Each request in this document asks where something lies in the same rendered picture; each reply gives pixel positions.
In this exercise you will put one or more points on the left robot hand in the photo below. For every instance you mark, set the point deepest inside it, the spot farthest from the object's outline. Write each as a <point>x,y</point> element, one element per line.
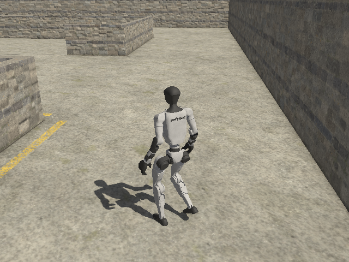
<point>143,166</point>

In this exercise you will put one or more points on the right robot forearm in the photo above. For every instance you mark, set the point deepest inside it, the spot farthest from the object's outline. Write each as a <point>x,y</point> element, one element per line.
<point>192,139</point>

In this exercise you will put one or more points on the robot right upper arm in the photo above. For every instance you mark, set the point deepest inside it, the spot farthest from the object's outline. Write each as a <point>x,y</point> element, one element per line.
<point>191,121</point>

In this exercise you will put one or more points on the robot head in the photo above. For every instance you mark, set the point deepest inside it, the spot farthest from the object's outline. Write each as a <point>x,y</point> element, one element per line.
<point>171,96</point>

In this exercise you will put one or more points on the left robot forearm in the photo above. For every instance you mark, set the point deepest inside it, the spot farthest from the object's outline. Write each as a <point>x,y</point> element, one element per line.
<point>151,153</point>

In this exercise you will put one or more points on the robot left shin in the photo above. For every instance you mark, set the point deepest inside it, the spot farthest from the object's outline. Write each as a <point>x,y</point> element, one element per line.
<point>159,201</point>

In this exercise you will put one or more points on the robot left upper arm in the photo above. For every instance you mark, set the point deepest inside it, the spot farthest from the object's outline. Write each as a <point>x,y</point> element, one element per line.
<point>158,123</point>

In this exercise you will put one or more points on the right robot hand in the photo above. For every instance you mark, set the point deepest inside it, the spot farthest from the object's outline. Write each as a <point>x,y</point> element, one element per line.
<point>189,147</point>

